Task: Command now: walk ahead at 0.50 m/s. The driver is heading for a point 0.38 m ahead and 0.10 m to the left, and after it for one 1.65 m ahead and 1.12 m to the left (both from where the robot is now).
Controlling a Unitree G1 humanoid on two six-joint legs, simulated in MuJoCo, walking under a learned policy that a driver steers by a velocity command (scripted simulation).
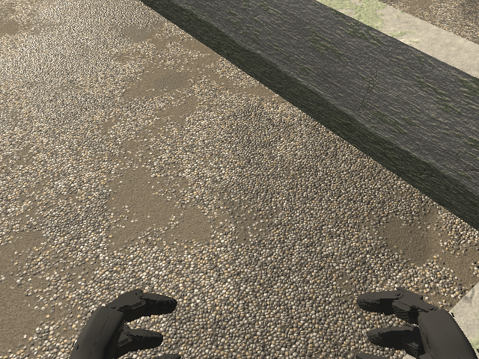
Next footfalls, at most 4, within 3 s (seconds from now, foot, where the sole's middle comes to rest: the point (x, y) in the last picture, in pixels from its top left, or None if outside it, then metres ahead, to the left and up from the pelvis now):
none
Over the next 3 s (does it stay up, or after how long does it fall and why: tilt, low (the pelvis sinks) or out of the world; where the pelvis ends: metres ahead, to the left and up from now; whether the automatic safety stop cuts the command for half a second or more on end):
stays up -0.01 0.00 0.00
